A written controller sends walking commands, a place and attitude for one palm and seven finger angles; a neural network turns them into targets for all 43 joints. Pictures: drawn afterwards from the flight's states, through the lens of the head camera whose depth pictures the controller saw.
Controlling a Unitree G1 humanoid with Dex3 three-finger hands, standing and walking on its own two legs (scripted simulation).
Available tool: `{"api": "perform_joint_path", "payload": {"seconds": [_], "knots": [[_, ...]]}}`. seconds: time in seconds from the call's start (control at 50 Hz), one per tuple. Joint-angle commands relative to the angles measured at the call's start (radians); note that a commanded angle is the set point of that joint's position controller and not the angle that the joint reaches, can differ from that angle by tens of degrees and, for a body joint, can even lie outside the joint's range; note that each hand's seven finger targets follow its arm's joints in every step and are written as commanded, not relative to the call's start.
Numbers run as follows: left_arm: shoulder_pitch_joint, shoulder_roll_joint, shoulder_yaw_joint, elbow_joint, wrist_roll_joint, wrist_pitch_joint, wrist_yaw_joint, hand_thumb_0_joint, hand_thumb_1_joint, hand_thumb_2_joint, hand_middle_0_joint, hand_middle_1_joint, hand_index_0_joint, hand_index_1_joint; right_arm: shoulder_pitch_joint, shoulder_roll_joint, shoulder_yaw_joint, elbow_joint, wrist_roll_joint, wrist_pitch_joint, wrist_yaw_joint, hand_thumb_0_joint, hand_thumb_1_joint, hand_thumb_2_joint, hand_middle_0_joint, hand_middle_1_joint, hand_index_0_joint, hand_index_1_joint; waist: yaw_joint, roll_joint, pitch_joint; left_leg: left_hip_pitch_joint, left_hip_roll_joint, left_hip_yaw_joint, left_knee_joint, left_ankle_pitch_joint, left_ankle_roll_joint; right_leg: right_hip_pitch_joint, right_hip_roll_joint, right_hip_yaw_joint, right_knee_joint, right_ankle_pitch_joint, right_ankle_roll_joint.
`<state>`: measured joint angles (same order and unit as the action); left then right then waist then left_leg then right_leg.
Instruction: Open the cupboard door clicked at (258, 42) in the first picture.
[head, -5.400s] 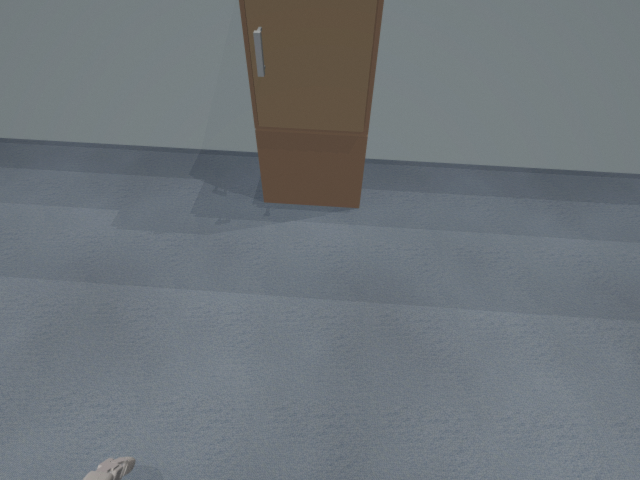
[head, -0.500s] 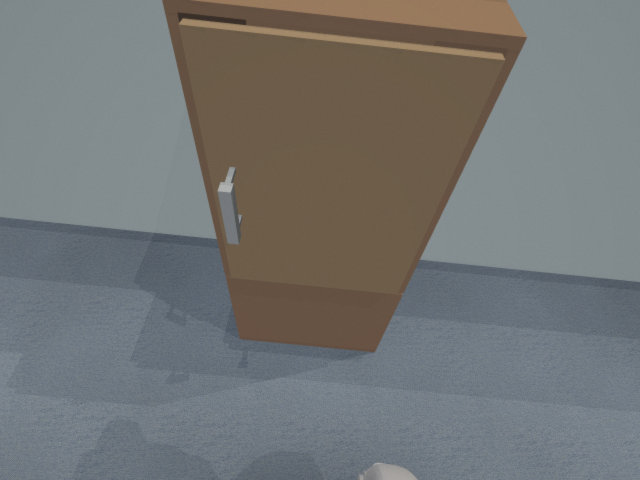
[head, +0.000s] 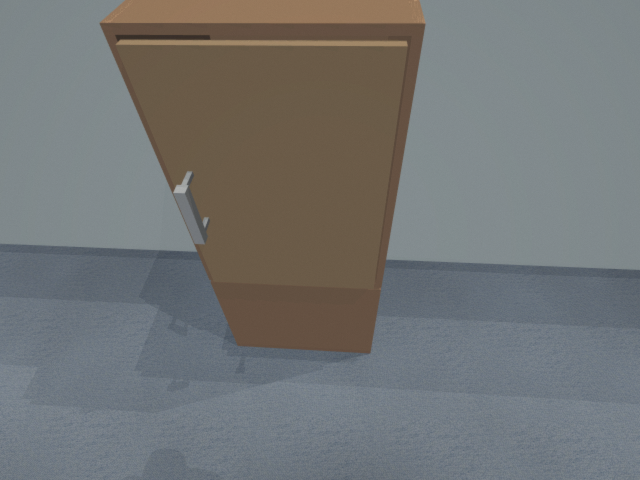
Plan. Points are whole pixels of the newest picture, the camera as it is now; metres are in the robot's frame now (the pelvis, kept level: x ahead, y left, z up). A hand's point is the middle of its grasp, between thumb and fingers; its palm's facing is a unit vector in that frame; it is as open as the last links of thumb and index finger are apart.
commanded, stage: come to a stop and stand still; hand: left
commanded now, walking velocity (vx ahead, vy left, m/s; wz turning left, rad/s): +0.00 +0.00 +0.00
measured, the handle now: (194, 208) +0.59 +0.28 -0.05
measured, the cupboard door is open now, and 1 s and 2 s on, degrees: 0 0 0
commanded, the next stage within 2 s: look again from close up in 0.34 s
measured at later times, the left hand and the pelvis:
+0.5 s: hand out of the picture -0.06 +0.16 -0.17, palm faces +0.04 -0.98 -0.17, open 7.4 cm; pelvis -0.03 +0.00 +0.00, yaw +0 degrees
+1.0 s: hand out of the picture -0.02 +0.21 -0.17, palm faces +0.03 -0.98 -0.20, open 7.3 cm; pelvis -0.02 +0.04 +0.00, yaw +0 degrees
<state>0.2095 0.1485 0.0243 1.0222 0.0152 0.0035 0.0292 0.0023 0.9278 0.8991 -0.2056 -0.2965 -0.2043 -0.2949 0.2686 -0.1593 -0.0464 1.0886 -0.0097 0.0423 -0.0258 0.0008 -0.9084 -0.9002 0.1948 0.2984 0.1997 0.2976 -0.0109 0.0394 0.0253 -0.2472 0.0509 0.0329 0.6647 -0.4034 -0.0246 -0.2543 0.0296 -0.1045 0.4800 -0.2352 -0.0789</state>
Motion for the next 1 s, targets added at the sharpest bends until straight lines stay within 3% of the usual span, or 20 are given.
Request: {"api": "perform_joint_path", "payload": {"seconds": [0.0,0.02,0.06,0.08,0.1,0.2,0.28,0.34,0.4,0.42,0.44,0.46,0.48,0.52,0.54,0.6,0.64,0.72,0.9,0.98], "knots": [[0.053,0.121,0.027,0.003,-0.014,-0.017,0.010,0.000,0.900,0.900,-0.200,-0.300,-0.200,-0.300,0.098,-0.042,0.006,0.005,0.003,-0.040,-0.011,0.000,-0.900,-0.900,0.200,0.300,0.200,0.300,0.000,-0.085,-0.072,0.135,0.027,-0.042,-0.301,0.218,0.016,0.068,-0.210,0.228,-0.122,0.225,-0.017],[0.061,0.100,0.020,0.008,-0.019,-0.017,0.007,0.000,0.900,0.900,-0.200,-0.300,-0.200,-0.300,0.094,-0.062,0.007,0.010,-0.002,-0.047,-0.015,0.000,-0.900,-0.900,0.200,0.300,0.200,0.300,0.008,-0.019,-0.060,0.151,0.076,-0.085,-0.295,0.308,0.038,0.046,-0.160,0.191,-0.123,0.201,0.022],[0.058,0.092,0.017,0.023,-0.015,-0.016,0.007,0.000,0.900,0.900,-0.200,-0.300,-0.200,-0.300,0.071,-0.075,0.011,0.015,-0.004,-0.044,-0.020,0.000,-0.900,-0.900,0.200,0.300,0.200,0.300,0.020,-0.027,-0.039,0.095,0.091,-0.066,-0.275,0.282,0.042,0.086,-0.136,0.177,-0.160,0.175,0.070],[0.054,0.099,0.020,0.038,-0.013,-0.010,0.007,0.000,0.900,0.900,-0.200,-0.300,-0.200,-0.300,0.058,-0.064,0.013,0.025,-0.003,-0.045,-0.019,0.000,-0.900,-0.900,0.200,0.300,0.200,0.300,0.021,0.063,-0.017,0.070,0.086,-0.070,-0.302,0.253,0.038,0.094,-0.139,0.169,-0.153,0.142,0.064],[0.055,0.107,0.019,0.045,-0.014,-0.007,0.005,0.000,0.900,0.900,-0.200,-0.300,-0.200,-0.300,0.056,-0.052,0.018,0.026,-0.004,-0.043,-0.017,0.000,-0.900,-0.900,0.200,0.300,0.200,0.300,0.023,0.076,0.007,0.036,0.086,-0.076,-0.331,0.211,0.040,0.113,-0.134,0.160,-0.157,0.106,0.058],[0.090,0.096,0.007,0.079,-0.009,-0.003,0.001,0.000,0.900,0.900,-0.200,-0.300,-0.200,-0.300,0.083,-0.043,0.026,0.031,-0.007,-0.034,-0.018,0.000,-0.900,-0.900,0.200,0.300,0.200,0.300,0.018,-0.019,0.107,0.016,0.050,-0.050,-0.358,0.094,0.039,0.050,-0.137,0.191,-0.240,-0.075,0.057],[0.109,0.088,0.004,0.088,-0.009,-0.006,0.003,0.000,0.900,0.900,-0.200,-0.300,-0.200,-0.300,0.121,-0.039,0.029,0.038,-0.006,-0.033,-0.017,0.000,-0.900,-0.900,0.200,0.300,0.200,0.300,0.010,-0.066,0.098,0.043,0.041,-0.038,-0.355,0.097,0.042,0.024,-0.140,0.196,-0.263,-0.128,0.056],[0.125,0.080,0.004,0.092,-0.010,-0.010,0.003,0.000,0.900,0.900,-0.200,-0.300,-0.200,-0.300,0.140,-0.036,0.031,0.039,-0.007,-0.037,-0.017,0.000,-0.900,-0.900,0.200,0.300,0.200,0.300,0.008,-0.056,0.079,0.038,0.035,-0.038,-0.352,0.101,0.043,0.033,-0.140,0.199,-0.258,-0.124,0.054],[0.140,0.070,0.003,0.097,-0.010,-0.012,0.005,0.000,0.900,0.900,-0.200,-0.300,-0.200,-0.300,0.151,-0.032,0.034,0.042,-0.007,-0.042,-0.018,0.000,-0.900,-0.900,0.200,0.300,0.200,0.300,0.011,-0.038,0.065,0.034,0.038,-0.043,-0.361,0.103,0.045,0.044,-0.138,0.191,-0.243,-0.097,0.051],[0.222,0.107,-0.002,0.109,0.009,-0.044,0.047,0.000,0.900,0.900,-0.200,-0.300,-0.200,-0.300,0.039,-0.086,0.023,-0.014,-0.003,-0.066,-0.002,0.000,-0.900,-0.900,0.200,0.300,0.200,0.300,0.051,-0.043,0.129,-0.073,0.036,0.047,-0.157,0.074,0.003,0.066,-0.185,0.213,-0.189,0.365,0.150],[0.206,0.152,0.006,0.075,0.004,-0.050,0.038,0.000,0.900,0.900,-0.200,-0.300,-0.200,-0.300,0.125,-0.024,0.028,-0.047,0.001,-0.046,-0.003,0.000,-0.900,-0.900,0.200,0.300,0.200,0.300,-0.009,-0.042,-0.020,-0.019,-0.006,-0.016,-0.078,-0.010,0.018,0.075,-0.262,0.307,-0.230,0.086,0.073],[0.166,0.130,0.003,0.064,0.006,-0.052,0.028,0.000,0.900,0.900,-0.200,-0.300,-0.200,-0.300,0.128,-0.017,0.029,-0.038,-0.003,-0.048,0.001,0.000,-0.900,-0.900,0.200,0.300,0.200,0.300,-0.011,-0.001,0.006,0.008,0.002,-0.025,-0.073,0.007,0.028,-0.017,-0.255,0.297,-0.257,-0.162,-0.007],[0.137,0.134,0.006,0.057,0.007,-0.053,0.024,0.000,0.900,0.900,-0.200,-0.300,-0.200,-0.300,0.173,-0.005,0.030,-0.031,-0.008,-0.047,0.007,0.000,-0.900,-0.900,0.200,0.300,0.200,0.300,-0.037,-0.015,-0.026,0.055,0.004,-0.003,-0.105,0.062,0.035,-0.059,-0.239,0.255,-0.241,-0.239,-0.029],[0.122,0.101,0.005,0.049,0.003,-0.053,0.018,0.000,0.900,0.900,-0.200,-0.300,-0.200,-0.300,0.226,-0.002,0.036,-0.026,-0.011,-0.055,0.008,0.000,-0.900,-0.900,0.200,0.300,0.200,0.300,-0.041,-0.069,-0.039,0.070,-0.006,-0.022,-0.155,0.119,0.044,-0.076,-0.199,0.211,-0.195,-0.224,-0.018],[0.119,0.084,0.002,0.049,0.001,-0.050,0.016,0.000,0.900,0.900,-0.200,-0.300,-0.200,-0.300,0.228,-0.009,0.036,-0.029,-0.011,-0.058,0.007,0.000,-0.900,-0.900,0.200,0.300,0.200,0.300,-0.038,-0.070,-0.002,0.044,0.008,-0.038,-0.189,0.107,0.049,-0.096,-0.183,0.201,-0.182,-0.242,-0.011],[0.128,0.060,-0.006,0.053,-0.003,-0.036,0.008,0.000,0.900,0.900,-0.200,-0.300,-0.200,-0.300,0.200,-0.016,0.044,-0.035,-0.016,-0.069,0.002,0.000,-0.900,-0.900,0.200,0.300,0.200,0.300,-0.005,0.029,0.104,-0.096,0.040,-0.109,-0.318,0.057,0.068,-0.055,-0.126,0.161,-0.100,-0.168,0.016],[0.152,0.049,-0.011,0.062,-0.004,-0.035,0.005,0.000,0.900,0.900,-0.200,-0.300,-0.200,-0.300,0.178,-0.030,0.046,-0.044,-0.014,-0.076,-0.002,0.000,-0.900,-0.900,0.200,0.300,0.200,0.300,0.017,0.012,0.119,-0.166,0.053,-0.135,-0.372,0.012,0.075,0.024,-0.113,0.140,-0.068,-0.086,0.025],[0.161,0.045,-0.016,0.069,-0.006,-0.036,0.003,0.000,0.900,0.900,-0.200,-0.300,-0.200,-0.300,0.179,-0.042,0.050,-0.036,-0.010,-0.087,-0.005,0.000,-0.900,-0.900,0.200,0.300,0.200,0.300,0.025,-0.028,0.102,-0.153,0.054,-0.138,-0.396,0.058,0.077,0.078,-0.119,0.128,-0.047,0.010,0.032],[0.149,0.050,-0.018,0.066,-0.005,-0.034,0.005,0.000,0.900,0.900,-0.200,-0.300,-0.200,-0.300,0.170,-0.046,0.053,-0.012,-0.009,-0.088,-0.007,0.000,-0.900,-0.900,0.200,0.300,0.200,0.300,0.021,-0.018,0.097,-0.092,0.048,-0.121,-0.398,0.117,0.075,0.071,-0.130,0.125,-0.050,0.060,0.039],[0.149,0.051,-0.018,0.071,-0.005,-0.036,0.004,0.000,0.900,0.900,-0.200,-0.300,-0.200,-0.300,0.160,-0.044,0.053,-0.006,-0.006,-0.088,-0.008,0.000,-0.900,-0.900,0.200,0.300,0.200,0.300,0.015,-0.048,0.073,-0.048,0.046,-0.107,-0.382,0.166,0.075,0.072,-0.136,0.131,-0.058,0.079,0.039]]}}
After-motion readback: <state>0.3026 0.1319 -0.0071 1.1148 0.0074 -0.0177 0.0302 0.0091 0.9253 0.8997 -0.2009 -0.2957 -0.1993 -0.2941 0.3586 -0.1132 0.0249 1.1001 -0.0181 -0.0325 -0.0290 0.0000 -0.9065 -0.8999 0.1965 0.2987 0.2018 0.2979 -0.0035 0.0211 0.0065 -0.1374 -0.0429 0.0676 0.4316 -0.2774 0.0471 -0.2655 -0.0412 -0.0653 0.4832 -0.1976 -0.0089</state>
